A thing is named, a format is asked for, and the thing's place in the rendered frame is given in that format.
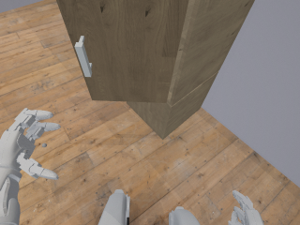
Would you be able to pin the right robot thigh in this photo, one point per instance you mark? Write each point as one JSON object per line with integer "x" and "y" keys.
{"x": 182, "y": 217}

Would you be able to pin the robot thigh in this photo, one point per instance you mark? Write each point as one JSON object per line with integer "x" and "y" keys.
{"x": 182, "y": 217}
{"x": 116, "y": 210}

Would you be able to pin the left robot forearm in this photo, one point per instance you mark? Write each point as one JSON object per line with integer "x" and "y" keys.
{"x": 10, "y": 209}

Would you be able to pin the robot left hand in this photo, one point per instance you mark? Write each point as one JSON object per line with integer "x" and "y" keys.
{"x": 13, "y": 142}

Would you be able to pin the handle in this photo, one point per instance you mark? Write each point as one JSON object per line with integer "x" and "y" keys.
{"x": 82, "y": 55}

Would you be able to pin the cupboard door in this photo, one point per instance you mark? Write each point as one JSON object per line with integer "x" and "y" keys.
{"x": 132, "y": 45}

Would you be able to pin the robot right hand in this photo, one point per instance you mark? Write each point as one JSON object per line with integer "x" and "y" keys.
{"x": 248, "y": 215}

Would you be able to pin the left robot thigh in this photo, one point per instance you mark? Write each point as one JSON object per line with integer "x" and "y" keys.
{"x": 116, "y": 210}

